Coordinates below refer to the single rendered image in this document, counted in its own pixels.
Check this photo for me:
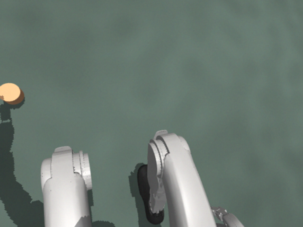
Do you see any tin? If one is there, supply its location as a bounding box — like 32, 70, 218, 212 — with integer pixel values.
0, 83, 24, 105

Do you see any right robot hand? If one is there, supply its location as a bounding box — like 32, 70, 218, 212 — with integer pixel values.
210, 206, 244, 227

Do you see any right robot foot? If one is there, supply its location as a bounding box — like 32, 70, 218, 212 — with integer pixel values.
137, 165, 164, 225

